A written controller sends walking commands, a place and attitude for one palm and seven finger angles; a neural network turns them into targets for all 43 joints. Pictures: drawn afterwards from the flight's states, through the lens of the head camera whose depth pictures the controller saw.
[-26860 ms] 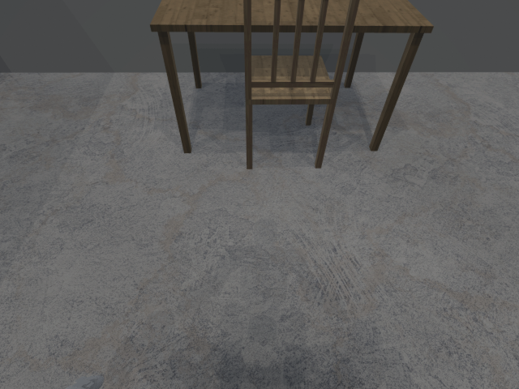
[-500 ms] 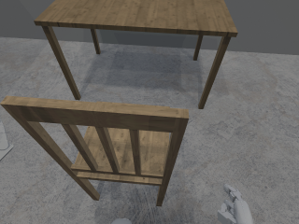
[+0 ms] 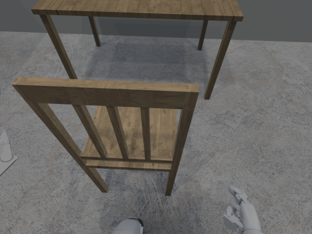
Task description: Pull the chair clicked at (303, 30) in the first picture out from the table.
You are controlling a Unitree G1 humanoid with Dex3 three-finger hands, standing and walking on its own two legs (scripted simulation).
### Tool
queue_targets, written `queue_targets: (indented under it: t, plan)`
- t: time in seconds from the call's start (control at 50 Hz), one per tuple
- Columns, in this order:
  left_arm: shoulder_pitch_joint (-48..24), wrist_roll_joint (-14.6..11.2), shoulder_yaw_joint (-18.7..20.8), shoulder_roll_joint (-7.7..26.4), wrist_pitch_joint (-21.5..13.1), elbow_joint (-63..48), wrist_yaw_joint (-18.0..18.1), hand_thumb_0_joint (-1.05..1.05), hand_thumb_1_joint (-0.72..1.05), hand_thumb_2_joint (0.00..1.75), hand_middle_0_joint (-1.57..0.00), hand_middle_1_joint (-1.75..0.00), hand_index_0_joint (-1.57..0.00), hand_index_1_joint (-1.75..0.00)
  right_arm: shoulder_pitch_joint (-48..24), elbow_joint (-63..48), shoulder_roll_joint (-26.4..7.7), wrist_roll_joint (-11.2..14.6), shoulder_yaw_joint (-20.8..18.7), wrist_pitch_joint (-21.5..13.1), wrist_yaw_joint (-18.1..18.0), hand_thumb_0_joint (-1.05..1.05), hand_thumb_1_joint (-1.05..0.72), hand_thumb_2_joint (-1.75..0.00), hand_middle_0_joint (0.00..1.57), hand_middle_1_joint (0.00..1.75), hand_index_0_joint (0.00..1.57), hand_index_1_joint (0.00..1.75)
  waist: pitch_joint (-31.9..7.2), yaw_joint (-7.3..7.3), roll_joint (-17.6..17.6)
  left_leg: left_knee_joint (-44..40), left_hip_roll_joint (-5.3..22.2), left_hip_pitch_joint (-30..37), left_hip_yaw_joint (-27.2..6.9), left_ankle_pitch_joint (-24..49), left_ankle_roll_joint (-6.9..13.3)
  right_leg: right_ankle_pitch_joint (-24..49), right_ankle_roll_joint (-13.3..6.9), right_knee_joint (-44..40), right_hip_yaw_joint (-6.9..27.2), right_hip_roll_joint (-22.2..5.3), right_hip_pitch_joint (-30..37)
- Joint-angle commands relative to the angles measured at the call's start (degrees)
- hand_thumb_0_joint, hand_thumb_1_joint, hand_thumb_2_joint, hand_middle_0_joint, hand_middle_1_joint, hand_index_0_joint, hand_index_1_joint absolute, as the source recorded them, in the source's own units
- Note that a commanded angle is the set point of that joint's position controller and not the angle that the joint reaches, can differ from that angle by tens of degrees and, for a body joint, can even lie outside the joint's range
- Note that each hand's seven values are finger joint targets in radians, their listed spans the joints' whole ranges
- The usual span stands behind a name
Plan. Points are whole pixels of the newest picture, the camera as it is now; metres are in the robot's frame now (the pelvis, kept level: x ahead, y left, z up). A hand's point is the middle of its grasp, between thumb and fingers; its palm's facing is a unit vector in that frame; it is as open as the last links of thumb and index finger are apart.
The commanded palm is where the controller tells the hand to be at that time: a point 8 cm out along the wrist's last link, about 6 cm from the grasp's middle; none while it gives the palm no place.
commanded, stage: step back with the hand held close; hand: left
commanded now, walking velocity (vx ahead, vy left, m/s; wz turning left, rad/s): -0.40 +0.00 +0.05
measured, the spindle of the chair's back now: (120, 135) +0.40 +0.16 -0.06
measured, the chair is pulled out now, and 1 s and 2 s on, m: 0.67 0.67 0.67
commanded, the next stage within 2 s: stop stepping back and stand still in 0.02 s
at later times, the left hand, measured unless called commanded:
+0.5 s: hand out of the picture +0.13 +0.29 +0.18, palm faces +0.53 -0.73 -0.43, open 7.5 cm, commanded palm +0.08 +0.31 +0.19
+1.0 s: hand out of the picture +0.17 +0.29 +0.16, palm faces +0.43 -0.76 -0.48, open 7.5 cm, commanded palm +0.11 +0.32 +0.19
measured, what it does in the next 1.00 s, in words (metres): steps on the spot: left foot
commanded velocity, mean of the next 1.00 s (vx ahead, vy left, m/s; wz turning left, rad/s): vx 0.00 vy -0.01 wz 0.00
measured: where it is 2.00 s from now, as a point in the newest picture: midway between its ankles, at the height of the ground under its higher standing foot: outside the picture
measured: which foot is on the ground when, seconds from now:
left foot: down 0.00-0.02, up 0.04-0.20, down 0.22-1.00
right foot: down 0.00-1.00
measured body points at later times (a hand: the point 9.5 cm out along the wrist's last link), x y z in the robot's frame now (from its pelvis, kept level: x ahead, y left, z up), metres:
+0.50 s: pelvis -0.05 +0.00 +0.01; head -0.05 +0.02 +0.46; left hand +0.09 +0.32 +0.20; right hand +0.12 -0.20 -0.08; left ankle -0.05 +0.14 -0.72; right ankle +0.03 -0.13 -0.72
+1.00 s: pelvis -0.02 +0.01 +0.02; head -0.01 +0.02 +0.47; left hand +0.14 +0.32 +0.19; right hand +0.14 -0.23 -0.07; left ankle -0.05 +0.14 -0.73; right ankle +0.03 -0.13 -0.73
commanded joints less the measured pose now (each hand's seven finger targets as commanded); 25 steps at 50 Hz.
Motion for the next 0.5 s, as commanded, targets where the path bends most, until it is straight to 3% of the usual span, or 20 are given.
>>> queue_targets:
  t: [0.0, 0.02, 0.04, 0.08, 0.1, 0.12, 0.14, 0.16, 0.18, 0.2, 0.22, 0.24, 0.26, 0.28, 0.32, 0.34, 0.38, 0.42, 0.48]
  plan:
    - [-1.75, -0.27, 7.41, 10.35, -2.78, -7.66, 1.74, 0.0, 0.9, 0.9, -0.2, -0.3, -0.2, -0.3, -2.69, -7.69, -7.31, 0.79, -4.64, -1.75, -0.94, 0.0, -0.9, -0.9, 0.2, 0.3, 0.2, 0.3, -10.65, -1.25, -14.26, 17.26, -3.86, 9.05, 1.48, -18.2, -0.56, -11.82, -9.22, -19.86, 19.14, -17.43, -10.47]
    - [-2.9, 0.06, 8.33, 11.51, -1.76, -6.76, 2.71, 0.0, 0.9, 0.9, -0.2, -0.3, -0.2, -0.3, -2.82, -5.92, -7.14, 0.29, -5.04, -0.98, -0.6, 0.0, -0.9, -0.9, 0.2, 0.3, 0.2, 0.3, -11.36, -0.75, -16.56, 30.68, -4.84, 9.58, 0.77, -16.96, -0.88, -8.74, -13.87, -23.88, 24.41, -24.16, -14.12]
    - [-3.9, 0.38, 6.51, 9.36, -0.89, -6.54, 2.89, 0.0, 0.9, 0.9, -0.2, -0.3, -0.2, -0.3, -4.1, -6.15, -5.53, -0.34, -4.11, -0.19, -0.14, 0.0, -0.9, -0.9, 0.2, 0.3, 0.2, 0.3, -10.87, -0.77, -16.6, 36.86, -3.96, 5.44, -1.45, -19.65, -0.32, 1.51, -14.98, -21.6, 20.78, -24.72, -10.42]
    - [-4.3, 0.94, 6.6, 8.29, -0.49, -5.44, 3.24, 0.0, 0.9, 0.9, -0.2, -0.3, -0.2, -0.3, -6.04, -7.74, -3.79, -0.31, -2.19, 0.3, -0.58, 0.0, -0.9, -0.9, 0.2, 0.3, 0.2, 0.3, -8.98, -1.52, -13.36, 27.54, -1.14, 1.45, -2.62, -21.92, 0.13, 15.62, -10.78, -14.18, 11.07, -20.06, -3.28]
    - [-3.61, 1.42, 6.51, 8.1, -0.51, -4.46, 3.48, 0.0, 0.9, 0.9, -0.2, -0.3, -0.2, -0.3, -6.7, -8.15, -4.04, -0.19, -1.82, 0.53, -1.16, 0.0, -0.9, -0.9, 0.2, 0.3, 0.2, 0.3, -7.72, -1.41, -12.49, 19.85, -0.88, 1.91, -1.56, -21.16, 0.43, 18.42, -8.88, -12.12, 9.27, -17.64, -1.56]
    - [-2.65, 1.39, 6.9, 9.07, -0.6, -3.99, 3.64, 0.0, 0.9, 0.9, -0.2, -0.3, -0.2, -0.3, -6.54, -8.02, -5.17, 0.17, -1.87, 0.51, -1.47, 0.0, -0.9, -0.9, 0.2, 0.3, 0.2, 0.3, -8.19, -1.81, -10.34, 9.27, -0.98, 3.48, 0.46, -18.56, 0.86, 16.86, -7.19, -10.37, 8.38, -16.28, 0.74]
    - [0.43, 1.3, 6.29, 7.31, -0.87, -4.62, 3.55, 0.0, 0.9, 0.9, -0.2, -0.3, -0.2, -0.3, -3.7, -8.03, -5.12, 0.09, -1.79, 0.61, -1.5, 0.0, -0.9, -0.9, 0.2, 0.3, 0.2, 0.3, -11.09, -2.08, -7.77, -2.18, -1.88, 7.38, 2.57, -13.59, 1.26, 13.89, -5.31, -8.09, 6.54, -14.02, 4.1]
    - [1.51, 1.4, 6.33, 7.64, -1.15, -7.68, 3.77, 0.0, 0.9, 0.9, -0.2, -0.3, -0.2, -0.3, -2.38, -8.39, -6.39, 0.02, -2.78, 0.48, -1.65, 0.0, -0.9, -0.9, 0.2, 0.3, 0.2, 0.3, -12.37, -2.14, -3.45, -11.49, -1.0, 10.79, 2.77, -7.65, 1.7, 12.18, -3.37, -5.1, 5.92, -11.43, 6.37]
    - [1.42, 1.33, 5.92, 7.52, -1.73, -11.31, 4.0, 0.0, 0.9, 0.9, -0.2, -0.3, -0.2, -0.3, -2.32, -8.99, -7.55, -0.11, -3.54, -0.02, -1.52, 0.0, -0.9, -0.9, 0.2, 0.3, 0.2, 0.3, -13.51, -1.47, 2.47, -15.18, 4.74, 11.8, -3.2, 0.2, 3.7, 9.28, -0.98, -1.8, 3.72, -7.89, 7.46]
    - [1.55, 1.75, 5.93, 7.66, -2.04, -13.75, 3.88, 0.0, 0.9, 0.9, -0.2, -0.3, -0.2, -0.3, -2.61, -9.73, -8.13, 0.32, -4.13, -0.43, -1.07, 0.0, -0.9, -0.9, 0.2, 0.3, 0.2, 0.3, -14.65, -0.84, 6.46, -12.67, 9.44, 13.29, -7.02, 7.1, 5.36, 4.97, 0.32, -0.5, 2.77, -5.98, 5.56]
    - [3.53, 1.6, 6.5, 8.11, -1.68, -12.13, 3.86, 0.0, 0.9, 0.9, -0.2, -0.3, -0.2, -0.3, -2.62, -9.74, -8.71, 1.25, -4.98, -0.68, -0.82, 0.0, -0.9, -0.9, 0.2, 0.3, 0.2, 0.3, -16.01, -1.15, 3.18, -11.31, 10.35, 13.83, -6.79, 8.59, 5.13, 3.59, 0.53, -0.15, 1.58, -5.03, 6.73]
    - [3.34, 1.21, 6.98, 7.87, -1.59, -13.9, 3.75, 0.0, 0.9, 0.9, -0.2, -0.3, -0.2, -0.3, -3.53, -10.47, -6.43, 0.58, -3.49, -1.12, -0.77, 0.0, -0.9, -0.9, 0.2, 0.3, 0.2, 0.3, -15.53, -1.83, 11.52, -13.03, 9.11, 11.4, -6.56, 7.29, 4.73, 2.15, 0.13, 1.22, 1.04, -5.23, 6.26]
    - [0.74, 1.23, 8.02, 9.34, -1.67, -16.58, 3.81, 0.0, 0.9, 0.9, -0.2, -0.3, -0.2, -0.3, -3.96, -10.19, -6.64, 0.1, -3.23, -1.55, -0.88, 0.0, -0.9, -0.9, 0.2, 0.3, 0.2, 0.3, -13.34, -1.89, 14.79, -14.52, 9.49, 7.21, -6.57, 4.33, 4.32, -0.24, -0.01, 2.32, 0.69, -5.09, 7.95]
    - [-0.31, 1.16, 7.45, 8.81, -1.81, -16.6, 3.83, 0.0, 0.9, 0.9, -0.2, -0.3, -0.2, -0.3, -3.34, -9.62, -6.33, 0.08, -2.92, -2.08, -0.9, 0.0, -0.9, -0.9, 0.2, 0.3, 0.2, 0.3, -12.24, -1.57, 14.23, -14.46, 9.2, 4.52, -5.49, -0.51, 4.06, -1.05, -0.14, 1.56, 0.78, -5.21, 9.93]
    - [-1.15, 0.68, 6.6, 8.57, -1.17, -13.59, 3.67, 0.0, 0.9, 0.9, -0.2, -0.3, -0.2, -0.3, -1.77, -8.17, -6.53, 0.82, -3.13, -2.77, -0.96, 0.0, -0.9, -0.9, 0.2, 0.3, 0.2, 0.3, -10.91, -1.7, 5.71, -12.94, 6.74, 3.81, -3.75, -7.16, 3.21, 4.57, -0.09, -4.5, 1.94, -5.13, 12.69]
    - [-1.61, 0.56, 5.46, 7.04, -1.09, -11.82, 3.54, 0.0, 0.9, 0.9, -0.2, -0.3, -0.2, -0.3, -1.06, -8.04, -6.9, 0.63, -2.91, -3.06, -1.0, 0.0, -0.9, -0.9, 0.2, 0.3, 0.2, 0.3, -10.16, -1.98, 3.69, -13.21, 5.46, 3.29, -2.88, -12.25, 2.7, 3.96, -0.15, -6.37, 2.72, -5.16, 13.26]
    - [-3.86, 1.08, 4.46, 6.06, -0.76, -7.39, 3.36, 0.0, 0.9, 0.9, -0.2, -0.3, -0.2, -0.3, -0.4, -7.89, -7.35, 0.75, -2.71, -3.46, -0.99, 0.0, -0.9, -0.9, 0.2, 0.3, 0.2, 0.3, -6.1, -2.02, 4.25, -15.76, 4.56, -1.29, -2.05, -26.5, 2.67, -4.57, -0.03, -7.81, 3.25, -4.57, 11.8]
    - [-5.97, 1.54, 3.04, 5.79, -0.55, -5.38, 3.17, 0.0, 0.9, 0.9, -0.2, -0.3, -0.2, -0.3, 0.42, -7.61, -7.59, 1.06, -2.84, -3.45, -1.04, 0.0, -0.9, -0.9, 0.2, 0.3, 0.2, 0.3, -3.38, -2.13, 2.69, -14.92, 3.33, -0.84, -1.63, -27.81, 2.88, -7.18, -0.22, -10.62, 4.02, -4.2, 8.53]
    - [-8.16, 2.15, 1.66, 5.05, -0.47, -4.08, 3.1, 0.0, 0.9, 0.9, -0.2, -0.3, -0.2, -0.3, 0.53, -7.58, -7.41, 0.28, -2.34, -3.47, -0.83, 0.0, -0.9, -0.9, 0.2, 0.3, 0.2, 0.3, -3.67, -2.28, -0.82, -11.91, 1.48, 3.94, -0.6, -24.07, 2.62, -10.07, -0.61, -15.13, 6.17, -4.98, 5.0]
